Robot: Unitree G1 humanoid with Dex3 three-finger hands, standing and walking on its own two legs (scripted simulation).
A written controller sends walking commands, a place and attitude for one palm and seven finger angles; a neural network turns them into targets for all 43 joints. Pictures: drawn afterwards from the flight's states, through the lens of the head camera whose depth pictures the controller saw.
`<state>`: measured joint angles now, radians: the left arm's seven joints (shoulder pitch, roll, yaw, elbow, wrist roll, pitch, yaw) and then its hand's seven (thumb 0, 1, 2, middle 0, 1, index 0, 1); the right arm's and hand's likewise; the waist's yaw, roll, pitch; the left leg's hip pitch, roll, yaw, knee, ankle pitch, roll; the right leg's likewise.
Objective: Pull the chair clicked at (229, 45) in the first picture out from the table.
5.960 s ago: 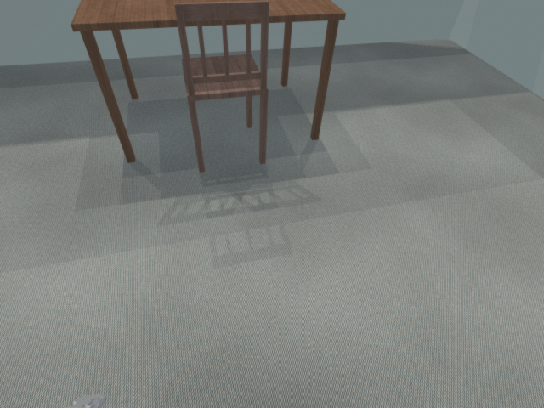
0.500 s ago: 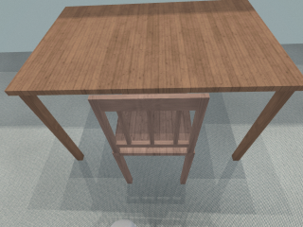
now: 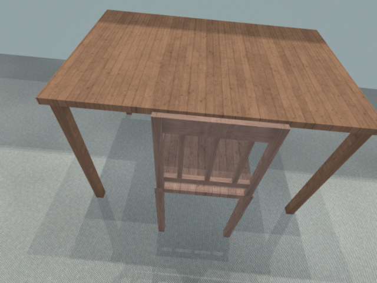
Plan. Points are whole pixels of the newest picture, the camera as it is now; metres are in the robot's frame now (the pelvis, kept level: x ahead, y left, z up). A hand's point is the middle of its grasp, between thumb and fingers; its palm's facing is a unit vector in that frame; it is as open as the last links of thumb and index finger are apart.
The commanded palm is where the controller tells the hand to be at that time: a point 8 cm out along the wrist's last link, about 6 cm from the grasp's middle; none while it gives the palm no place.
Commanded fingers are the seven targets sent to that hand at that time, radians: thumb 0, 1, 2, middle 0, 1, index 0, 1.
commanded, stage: come to a stop and stand still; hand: left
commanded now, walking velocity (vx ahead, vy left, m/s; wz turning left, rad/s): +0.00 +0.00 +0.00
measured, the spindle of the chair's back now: (211, 159) +0.50 -0.03 -0.11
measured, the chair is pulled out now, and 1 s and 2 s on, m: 0.00 0.00 0.00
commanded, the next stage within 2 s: look again from close up in 0.72 s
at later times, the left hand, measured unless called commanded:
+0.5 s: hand out of the picture -0.05 +0.13 -0.18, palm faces +0.03 -0.99 -0.16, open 7.4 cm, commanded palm none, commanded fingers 0.00 0.90 0.90 -0.20 -0.30 -0.20 -0.30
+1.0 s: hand out of the picture -0.05 +0.13 -0.19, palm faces +0.03 -0.99 -0.16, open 7.4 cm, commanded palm none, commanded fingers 0.00 0.90 0.90 -0.20 -0.30 -0.20 -0.30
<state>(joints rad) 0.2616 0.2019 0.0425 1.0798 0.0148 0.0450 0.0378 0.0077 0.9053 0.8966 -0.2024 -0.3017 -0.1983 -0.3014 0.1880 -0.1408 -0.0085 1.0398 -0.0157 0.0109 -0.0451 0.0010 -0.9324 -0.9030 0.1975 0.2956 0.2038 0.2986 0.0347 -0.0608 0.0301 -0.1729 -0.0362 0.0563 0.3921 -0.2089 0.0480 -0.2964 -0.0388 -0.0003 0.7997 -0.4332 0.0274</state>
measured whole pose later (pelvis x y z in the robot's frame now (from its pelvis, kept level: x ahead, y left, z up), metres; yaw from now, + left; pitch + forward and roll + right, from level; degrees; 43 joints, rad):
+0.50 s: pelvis -0.04 -0.03 +0.00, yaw +0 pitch -2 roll +1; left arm 0.30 0.12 0.00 1.14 0.00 0.00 0.04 0.01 0.90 0.90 -0.20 -0.30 -0.20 -0.30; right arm 0.32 -0.12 0.00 1.18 -0.01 0.02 -0.03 0.00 -0.91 -0.90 0.19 0.30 0.20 0.30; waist -0.02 -0.01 0.03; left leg -0.20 0.01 0.04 0.39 -0.15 0.00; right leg -0.11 0.02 -0.04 0.42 -0.28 -0.04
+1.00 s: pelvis -0.03 -0.02 -0.01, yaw +0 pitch -2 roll -1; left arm 0.37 0.11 -0.01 1.10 0.01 -0.04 0.06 0.01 0.90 0.90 -0.20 -0.30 -0.20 -0.30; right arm 0.28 -0.15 -0.01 1.09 -0.01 -0.02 -0.04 0.02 -0.93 -0.90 0.19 0.30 0.20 0.30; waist -0.02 -0.01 0.02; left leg -0.25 0.02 0.02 0.54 -0.25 0.01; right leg -0.13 0.04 -0.04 0.49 -0.33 -0.04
